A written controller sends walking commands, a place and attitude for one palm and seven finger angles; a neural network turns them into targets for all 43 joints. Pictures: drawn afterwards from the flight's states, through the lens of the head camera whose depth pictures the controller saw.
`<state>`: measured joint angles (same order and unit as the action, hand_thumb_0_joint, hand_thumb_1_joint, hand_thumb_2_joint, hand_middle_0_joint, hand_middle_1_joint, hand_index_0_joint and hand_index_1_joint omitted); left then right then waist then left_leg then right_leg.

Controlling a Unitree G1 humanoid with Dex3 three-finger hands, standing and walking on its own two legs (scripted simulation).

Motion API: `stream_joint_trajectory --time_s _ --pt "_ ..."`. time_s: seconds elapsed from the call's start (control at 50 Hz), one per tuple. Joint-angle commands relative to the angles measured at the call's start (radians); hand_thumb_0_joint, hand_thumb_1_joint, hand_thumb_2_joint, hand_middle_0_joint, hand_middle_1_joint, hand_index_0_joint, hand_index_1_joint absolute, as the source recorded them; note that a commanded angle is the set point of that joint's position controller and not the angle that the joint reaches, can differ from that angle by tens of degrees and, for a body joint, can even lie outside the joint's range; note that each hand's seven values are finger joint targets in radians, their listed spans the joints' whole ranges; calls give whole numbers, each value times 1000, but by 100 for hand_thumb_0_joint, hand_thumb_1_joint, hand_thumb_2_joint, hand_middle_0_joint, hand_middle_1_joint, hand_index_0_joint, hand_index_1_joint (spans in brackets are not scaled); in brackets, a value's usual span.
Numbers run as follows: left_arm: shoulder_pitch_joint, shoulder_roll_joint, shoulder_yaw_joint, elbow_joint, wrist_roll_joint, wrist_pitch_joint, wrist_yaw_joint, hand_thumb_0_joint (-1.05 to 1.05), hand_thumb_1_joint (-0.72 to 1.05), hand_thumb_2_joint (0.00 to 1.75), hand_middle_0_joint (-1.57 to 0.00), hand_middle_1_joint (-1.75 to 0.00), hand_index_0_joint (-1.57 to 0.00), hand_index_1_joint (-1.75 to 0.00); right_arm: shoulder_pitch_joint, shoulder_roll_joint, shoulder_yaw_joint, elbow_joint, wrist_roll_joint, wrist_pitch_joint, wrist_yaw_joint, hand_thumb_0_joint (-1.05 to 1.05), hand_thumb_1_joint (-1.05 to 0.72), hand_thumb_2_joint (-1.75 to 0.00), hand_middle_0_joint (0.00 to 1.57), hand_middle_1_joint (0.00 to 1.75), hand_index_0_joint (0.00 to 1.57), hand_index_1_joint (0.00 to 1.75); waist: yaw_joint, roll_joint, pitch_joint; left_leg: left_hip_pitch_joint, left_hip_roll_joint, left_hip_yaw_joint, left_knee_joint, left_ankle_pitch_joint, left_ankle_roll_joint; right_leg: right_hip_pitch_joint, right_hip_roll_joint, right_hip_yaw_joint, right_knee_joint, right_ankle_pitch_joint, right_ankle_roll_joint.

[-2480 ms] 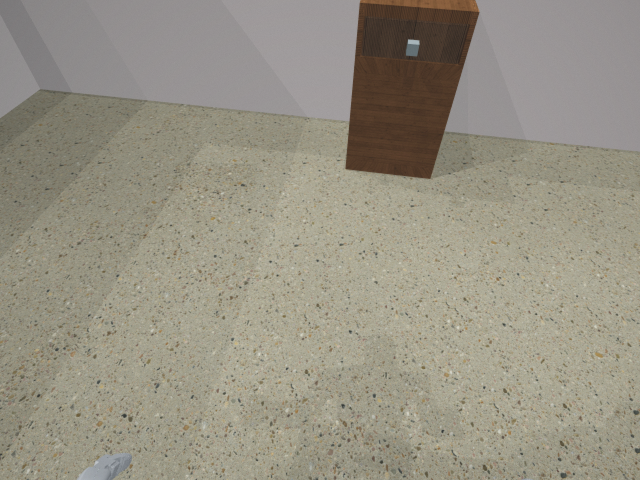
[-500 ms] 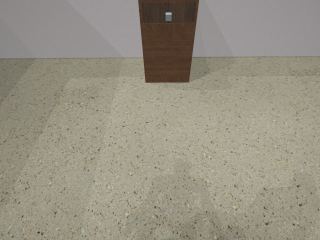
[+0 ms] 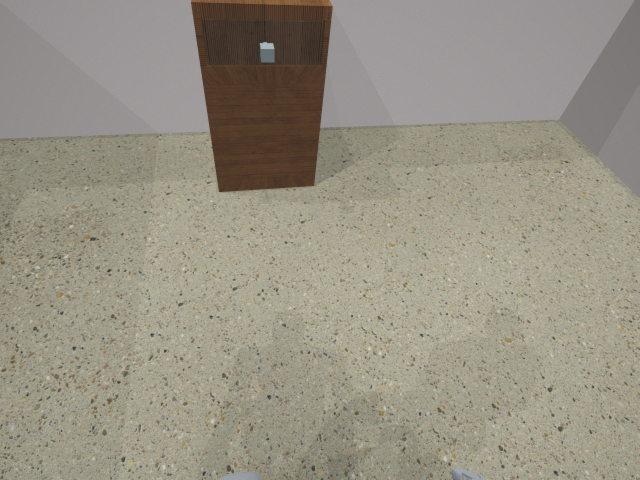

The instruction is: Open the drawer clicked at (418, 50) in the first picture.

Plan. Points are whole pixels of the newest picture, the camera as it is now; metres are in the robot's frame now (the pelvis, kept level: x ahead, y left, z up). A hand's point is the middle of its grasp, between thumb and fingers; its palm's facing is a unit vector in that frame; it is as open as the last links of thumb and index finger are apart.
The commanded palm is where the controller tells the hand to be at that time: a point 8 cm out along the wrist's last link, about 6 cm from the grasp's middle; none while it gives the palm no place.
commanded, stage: walk to a spot facing it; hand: left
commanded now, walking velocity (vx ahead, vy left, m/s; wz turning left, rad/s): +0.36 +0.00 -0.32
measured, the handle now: (266, 49) +1.34 +0.28 -0.10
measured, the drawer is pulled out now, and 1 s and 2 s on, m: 0.00 0.00 0.00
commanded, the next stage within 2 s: turn to face it in 1.26 s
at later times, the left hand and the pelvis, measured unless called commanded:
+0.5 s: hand (252, 353) +0.33 +0.13 -0.16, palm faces -0.25 -0.96 -0.11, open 7.4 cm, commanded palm none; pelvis +0.20 +0.00 +0.01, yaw -10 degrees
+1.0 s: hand (252, 301) +0.44 +0.15 -0.18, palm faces -0.17 -0.97 -0.17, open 7.3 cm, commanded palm none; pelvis +0.44 -0.03 +0.00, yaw -15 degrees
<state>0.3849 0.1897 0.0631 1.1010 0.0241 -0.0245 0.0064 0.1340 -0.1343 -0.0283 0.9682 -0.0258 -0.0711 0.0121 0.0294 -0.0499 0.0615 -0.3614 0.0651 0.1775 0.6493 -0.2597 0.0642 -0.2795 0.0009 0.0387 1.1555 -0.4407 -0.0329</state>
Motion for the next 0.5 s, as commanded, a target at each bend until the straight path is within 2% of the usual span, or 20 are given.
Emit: stream_joint_trajectory --time_s 0.0,0.04,0.06,0.12,0.18,0.22,0.26,0.34,0.4,0.44,0.48 --pt "10 22 11 -73 11 -5 -23 0 90 90 -20 -30 -20 -30 164 -110 -26 33 3 -19 -29 0 -90 -90 20 30 20 30 -13 151 37 86 271 -281 -467 -37 3 -245 -101 -1 134 168 6" --pt "38 2 12 -71 12 20 -24 0 90 90 -20 -30 -20 -30 172 -103 -24 40 6 -25 -32 0 -90 -90 20 30 20 30 8 176 30 51 246 -190 -491 -26 5 -248 -102 -10 113 216 18" --pt "27 1 16 -74 15 25 -25 0 90 90 -20 -30 -20 -30 184 -93 -30 44 6 -28 -33 0 -90 -90 20 30 20 30 7 157 28 69 239 -164 -501 -5 10 -275 -107 -12 104 250 24" --pt "-35 12 22 -99 14 34 -30 0 90 90 -20 -30 -20 -30 231 -107 -31 63 10 -34 -36 0 -90 -90 20 30 20 30 3 113 44 138 248 -140 -522 57 14 -378 -123 -4 69 325 40" --pt "-108 17 21 -120 13 38 -34 0 90 90 -20 -30 -20 -30 288 -117 -31 87 12 -36 -40 0 -90 -90 20 30 20 30 -17 106 46 259 244 -101 -509 136 13 -466 -126 -24 3 353 50" --pt "-166 18 17 -133 14 36 -36 0 90 90 -20 -30 -20 -30 337 -107 -26 108 12 -37 -44 0 -90 -90 20 30 20 30 -36 109 57 320 241 -82 -496 238 -1 -493 -127 -48 -69 360 53" --pt "-229 11 10 -148 12 33 -38 0 90 90 -20 -30 -20 -30 380 -109 -24 128 9 -36 -46 0 -90 -90 20 30 20 30 -55 118 69 369 251 -55 -482 317 14 -494 -128 -82 -163 348 50" --pt "-346 -5 -1 -174 9 24 -42 0 90 90 -20 -30 -20 -30 465 -105 -19 171 0 -29 -47 0 -90 -90 20 30 20 30 -98 127 103 426 272 -27 -465 393 49 -460 -116 -133 -321 297 30" --pt "-400 -13 -9 -184 6 15 -39 0 90 90 -20 -30 -20 -30 507 -101 -17 196 -6 -20 -47 0 -90 -90 20 30 20 30 -118 161 115 465 273 1 -434 504 48 -421 -85 -174 -405 242 3" --pt "-382 -17 -10 -181 6 9 -36 0 90 90 -20 -30 -20 -30 501 -108 -16 200 -6 -15 -48 0 -90 -90 20 30 20 30 -97 184 104 487 267 52 -375 701 40 -356 -47 -213 -464 196 -22" --pt "-276 0 -5 -150 7 -3 -30 0 90 90 -20 -30 -20 -30 476 -130 -21 198 -2 -12 -49 0 -90 -90 20 30 20 30 -49 198 19 503 269 82 -223 983 30 -195 13 -254 -519 145 -54"
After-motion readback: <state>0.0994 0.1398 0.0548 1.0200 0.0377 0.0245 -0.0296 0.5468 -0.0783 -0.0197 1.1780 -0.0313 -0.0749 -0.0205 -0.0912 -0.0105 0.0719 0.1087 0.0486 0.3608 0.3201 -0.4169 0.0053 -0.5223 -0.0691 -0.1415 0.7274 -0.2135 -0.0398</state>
